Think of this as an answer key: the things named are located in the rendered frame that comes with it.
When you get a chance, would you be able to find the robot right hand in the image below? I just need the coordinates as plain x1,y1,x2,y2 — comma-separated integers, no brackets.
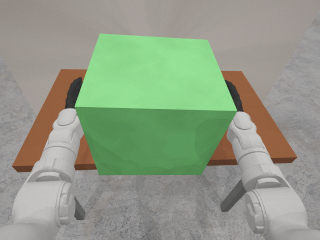
225,80,244,112

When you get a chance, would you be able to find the right robot upper arm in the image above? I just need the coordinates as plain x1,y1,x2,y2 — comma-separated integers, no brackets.
245,187,320,240

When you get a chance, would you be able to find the table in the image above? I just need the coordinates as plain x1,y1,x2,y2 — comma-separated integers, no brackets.
12,69,297,220

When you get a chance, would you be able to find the robot right forearm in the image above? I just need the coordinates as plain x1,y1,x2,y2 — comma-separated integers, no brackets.
226,111,308,226

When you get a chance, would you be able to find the left robot upper arm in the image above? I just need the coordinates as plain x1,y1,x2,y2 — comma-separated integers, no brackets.
0,180,76,240

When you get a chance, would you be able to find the carton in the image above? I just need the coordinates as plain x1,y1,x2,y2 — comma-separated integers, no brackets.
74,33,237,175

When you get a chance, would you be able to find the robot left forearm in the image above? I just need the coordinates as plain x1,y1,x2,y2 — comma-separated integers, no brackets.
12,108,84,223

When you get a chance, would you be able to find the robot left hand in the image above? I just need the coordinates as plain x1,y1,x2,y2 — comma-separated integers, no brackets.
65,77,83,109

